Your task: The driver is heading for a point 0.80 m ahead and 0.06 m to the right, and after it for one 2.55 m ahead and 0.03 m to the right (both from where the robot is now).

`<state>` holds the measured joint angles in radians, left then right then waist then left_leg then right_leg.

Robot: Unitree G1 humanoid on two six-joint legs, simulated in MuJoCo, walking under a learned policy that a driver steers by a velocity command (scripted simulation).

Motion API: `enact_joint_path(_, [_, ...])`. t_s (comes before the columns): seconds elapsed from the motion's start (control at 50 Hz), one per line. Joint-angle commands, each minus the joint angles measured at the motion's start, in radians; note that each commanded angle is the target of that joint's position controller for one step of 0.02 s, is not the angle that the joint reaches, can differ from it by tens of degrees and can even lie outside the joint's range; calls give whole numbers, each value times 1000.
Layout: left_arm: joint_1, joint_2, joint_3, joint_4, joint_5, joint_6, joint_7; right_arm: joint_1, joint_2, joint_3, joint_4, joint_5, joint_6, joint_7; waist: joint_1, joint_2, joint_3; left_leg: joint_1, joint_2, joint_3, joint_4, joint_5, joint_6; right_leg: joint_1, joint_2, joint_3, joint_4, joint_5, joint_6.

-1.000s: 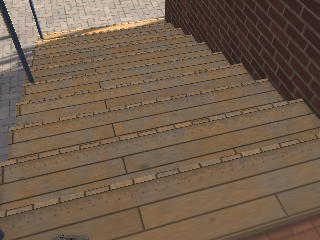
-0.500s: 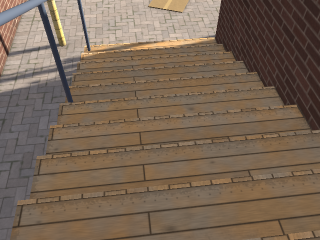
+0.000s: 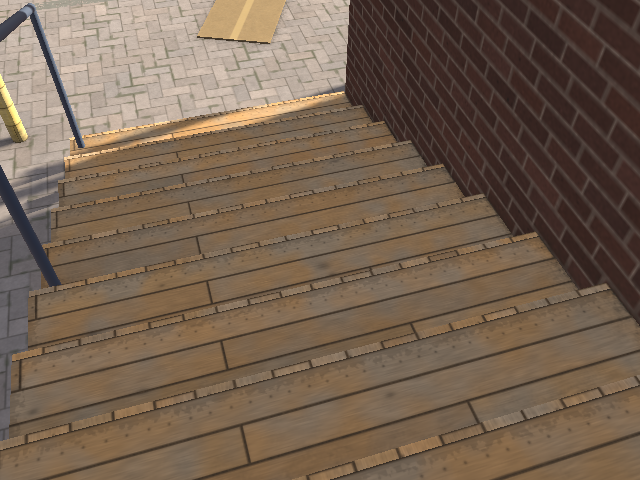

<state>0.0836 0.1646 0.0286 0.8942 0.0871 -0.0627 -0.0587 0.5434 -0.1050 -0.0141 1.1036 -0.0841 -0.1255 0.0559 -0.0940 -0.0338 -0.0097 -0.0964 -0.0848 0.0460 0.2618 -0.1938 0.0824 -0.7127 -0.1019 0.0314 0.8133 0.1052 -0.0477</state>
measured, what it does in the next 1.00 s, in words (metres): goes down: right foot 0.14 m lower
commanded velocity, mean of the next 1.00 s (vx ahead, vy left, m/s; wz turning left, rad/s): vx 0.50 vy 0.00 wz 0.00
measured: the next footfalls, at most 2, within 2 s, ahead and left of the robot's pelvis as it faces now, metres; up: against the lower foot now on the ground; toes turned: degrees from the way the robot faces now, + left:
right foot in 0.26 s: +0.33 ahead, -0.21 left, -0.14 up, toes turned -7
left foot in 1.02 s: +0.75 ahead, +0.09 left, -0.28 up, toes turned +5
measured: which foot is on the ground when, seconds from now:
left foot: down 0.00-0.38, up 0.40-1.00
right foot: up 0.00-0.24, down 0.26-1.00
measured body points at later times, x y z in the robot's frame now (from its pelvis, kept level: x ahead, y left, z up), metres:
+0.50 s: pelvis +0.29 -0.12 -0.14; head +0.34 -0.13 +0.31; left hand +0.45 +0.10 -0.27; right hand +0.15 -0.34 -0.28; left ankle +0.12 +0.05 -0.64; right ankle +0.30 -0.21 -0.88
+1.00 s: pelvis +0.55 -0.04 -0.26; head +0.58 -0.02 +0.19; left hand +0.37 +0.13 -0.39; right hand +0.77 -0.23 -0.36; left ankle +0.73 +0.08 -0.99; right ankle +0.30 -0.21 -0.88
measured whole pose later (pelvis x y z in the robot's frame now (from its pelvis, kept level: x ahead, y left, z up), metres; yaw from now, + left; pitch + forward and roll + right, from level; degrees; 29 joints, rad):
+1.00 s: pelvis +0.55 -0.04 -0.26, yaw -1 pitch +1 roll -6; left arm 0.65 0.12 0.01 1.08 0.04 -0.07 0.01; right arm 0.02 -0.20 0.00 0.85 -0.03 -0.07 0.07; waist 0.17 0.07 0.03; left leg -0.49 0.14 -0.01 0.40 0.34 0.07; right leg 0.01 -0.04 -0.09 0.92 -0.89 0.05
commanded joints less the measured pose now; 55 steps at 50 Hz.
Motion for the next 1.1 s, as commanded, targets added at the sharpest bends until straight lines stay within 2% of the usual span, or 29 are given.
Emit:
enact_joint_path(0.02, [63,60,15,-35,1,5,-2,50,-109,-4,-20,-9,-19,0,69,78,56,-69,312,-164,-13,383,202,33,-5,9,65,34,6])
enact_joint_path(0.12, [-60,51,28,-105,-10,-3,24,154,-89,-2,24,-7,-17,-29,20,103,65,154,357,-190,94,468,183,-43,6,-34,23,-215,-6])
enact_joint_path(0.14, [-130,13,15,-128,-23,-1,29,244,-63,4,97,-22,-22,-52,-20,91,109,379,394,-241,175,345,143,-285,-90,135,-97,-36,2])
enact_joint_path(0.22, [-262,-51,-1,-131,-5,-29,13,419,-18,9,126,31,10,-86,-143,98,118,389,327,-266,286,248,154,-318,-36,-22,-293,73,9])
enact_joint_path(0.24, [-346,89,39,-170,-106,-31,9,187,-164,-39,9,55,11,-93,-130,192,211,142,321,-290,210,204,145,-143,19,-83,-170,-53,20])
enact_joint_path(0.28, [-286,70,36,-152,-135,-17,-9,68,-111,-29,-31,61,8,-104,-70,63,242,-138,236,-200,198,-101,82,174,7,-40,-374,245,28])
enact_joint_path(0.32, [-212,96,53,-102,-90,-20,0,152,-100,-26,-3,68,24,-104,-97,-19,220,-35,173,-168,351,20,60,277,60,-79,-461,168,26])
enact_joint_path(0.36, [-10,79,54,-44,-50,-38,18,193,-132,-32,27,83,27,-115,-11,-14,68,-30,136,-114,691,263,49,573,102,-108,-597,209,6])
enact_joint_path(0.38, [162,85,65,19,-29,-29,21,169,-152,-37,37,94,32,-135,89,-44,-38,-149,135,-82,947,137,46,864,57,-120,-618,376,16])
enact_joint_path(0.4, [367,138,85,83,-29,-18,31,46,-183,-57,16,92,30,-142,228,-109,-102,-350,47,-78,1314,-469,43,1075,-54,-28,-615,546,-25])
enact_joint_path(0.44, [478,212,74,74,-39,-7,43,88,-116,-53,-43,157,-6,-140,205,-115,-290,-774,65,-200,1566,-664,4,1388,-318,113,-121,1223,-50])
enact_joint_path(0.46, [480,189,65,90,-42,-1,50,33,-115,-51,-57,147,-2,-139,219,-55,-272,-866,84,-170,1528,-586,-4,1344,-321,131,-173,1067,-60])
enact_joint_path(0.48, [465,213,48,114,58,-6,-1,155,-60,-4,-51,-3,10,-3,131,-5,-459,-685,145,-205,1568,-479,-38,1291,-324,117,-158,892,-299])
enact_joint_path(0.5, [505,219,67,157,72,-7,-7,72,-104,-36,-58,25,17,30,136,-28,-109,-836,158,-77,1580,-407,-75,982,-216,75,-250,847,-222])
enact_joint_path(0.54, [363,236,73,90,16,-12,-27,-20,-120,-38,-145,32,25,8,49,-59,-11,-774,196,-79,1401,-384,-110,631,-310,126,-324,766,-306])
enact_joint_path(0.58, [240,45,12,42,-15,-60,2,-115,-47,-4,-152,-14,27,-9,23,41,23,-608,279,-157,857,68,-83,388,-228,79,-508,462,-254])
enact_joint_path(0.66, [322,151,25,81,-2,-63,-16,-184,-114,-4,-186,-9,61,20,19,-11,16,-511,202,-90,643,177,-76,435,-171,38,-496,438,-276])
enact_joint_path(0.72, [337,139,26,88,13,-54,-19,-212,-142,-6,-209,-14,46,21,9,8,50,-453,178,-90,685,215,-29,399,-164,26,-421,250,-244])
enact_joint_path(0.76, [496,95,17,137,7,-55,11,-367,-147,-6,-260,-24,49,5,109,-6,87,-690,192,-102,550,228,-15,667,-165,76,-366,44,-235])
enact_joint_path(0.82, [827,12,0,267,5,-46,82,-610,-67,24,-327,0,50,-8,289,27,147,-1249,275,-203,258,412,-56,1200,-244,251,-222,-205,-219])
enact_joint_path(0.84, [586,161,37,146,-85,-36,100,-673,-179,-18,-380,81,19,-5,249,-79,145,-859,233,-81,378,361,-37,800,-196,168,-274,-160,-194])
enact_joint_path(0.86, [665,-18,-26,204,21,-41,78,-586,-55,46,-292,14,48,14,247,110,168,-773,299,-168,159,772,-8,679,-147,110,-228,-380,-149])
enact_joint_path(0.94, [580,107,-2,153,-4,-40,40,-641,-166,5,-351,-12,75,23,224,34,231,-425,228,-46,176,561,17,410,-141,96,-228,-471,-122])
enact_joint_path(0.96, [505,152,18,123,-91,-20,79,-617,-209,-26,-325,114,57,15,219,-4,229,-331,199,-37,160,508,-21,436,-88,54,-159,-374,-95])
enact_joint_path(1.02, [588,153,28,156,-98,3,116,-156,-255,-58,-150,42,12,-5,50,92,-4,235,215,2,170,738,-34,316,38,-58,469,-439,-47])
enact_joint_path(1.04, [739,59,28,181,-143,3,128,4,-349,-87,-99,40,11,1,64,338,-289,673,438,-133,524,1437,33,43,136,-97,990,-1060,32])
enact_joint_path(1.06, [918,-99,-63,184,32,-30,-26,281,-404,-92,-82,38,31,57,-37,376,-860,1069,595,-506,422,971,433,23,156,119,1113,-1035,54])
enact_joint_path(1.08, [503,139,35,107,-176,-11,92,77,-344,-106,-106,83,62,-1,-73,91,-429,683,585,-448,289,741,253,-243,96,-49,1160,-905,48])
enact_joint_path(1.1, [359,110,23,43,-166,-13,124,-58,-288,-78,-139,79,75,-31,-41,148,-288,503,532,-402,223,639,196,-284,75,-78,1100,-815,47])
Keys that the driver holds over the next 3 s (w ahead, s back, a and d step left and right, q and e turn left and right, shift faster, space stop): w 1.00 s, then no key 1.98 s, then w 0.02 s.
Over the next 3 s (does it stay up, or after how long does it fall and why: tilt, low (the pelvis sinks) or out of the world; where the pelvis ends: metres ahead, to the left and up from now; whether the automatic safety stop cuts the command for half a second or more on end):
stays up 0.77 -0.03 -0.30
